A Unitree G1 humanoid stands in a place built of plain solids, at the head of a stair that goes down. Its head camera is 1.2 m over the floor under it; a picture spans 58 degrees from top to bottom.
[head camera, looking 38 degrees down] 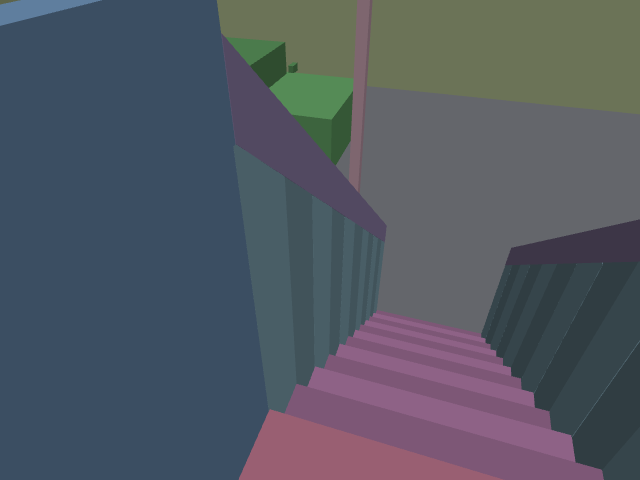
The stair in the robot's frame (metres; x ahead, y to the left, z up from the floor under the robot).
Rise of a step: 0.18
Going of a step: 0.22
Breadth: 1.00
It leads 18 degrees to the right of straight ahead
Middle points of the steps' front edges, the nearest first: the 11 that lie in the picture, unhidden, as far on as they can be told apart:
0.56 -0.33 0.00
0.77 -0.39 -0.18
0.97 -0.46 -0.36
1.18 -0.52 -0.55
1.39 -0.59 -0.73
1.59 -0.65 -0.91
1.80 -0.72 -1.10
2.00 -0.78 -1.28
2.21 -0.85 -1.46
2.42 -0.91 -1.64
2.62 -0.98 -1.83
